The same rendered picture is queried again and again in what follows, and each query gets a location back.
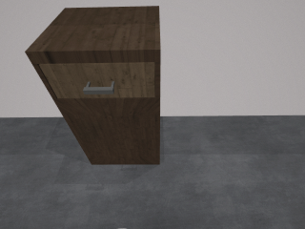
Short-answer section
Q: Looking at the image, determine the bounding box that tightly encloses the handle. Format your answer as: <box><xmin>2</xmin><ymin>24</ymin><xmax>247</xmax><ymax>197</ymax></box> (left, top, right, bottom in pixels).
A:
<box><xmin>83</xmin><ymin>81</ymin><xmax>115</xmax><ymax>94</ymax></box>

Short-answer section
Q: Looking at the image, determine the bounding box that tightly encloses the drawer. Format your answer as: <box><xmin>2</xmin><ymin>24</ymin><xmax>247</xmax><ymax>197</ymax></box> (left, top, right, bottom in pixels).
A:
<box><xmin>39</xmin><ymin>62</ymin><xmax>155</xmax><ymax>98</ymax></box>

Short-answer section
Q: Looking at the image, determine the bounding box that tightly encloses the cabinet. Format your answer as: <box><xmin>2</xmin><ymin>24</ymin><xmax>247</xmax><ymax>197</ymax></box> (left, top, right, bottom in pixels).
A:
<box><xmin>25</xmin><ymin>6</ymin><xmax>161</xmax><ymax>165</ymax></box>

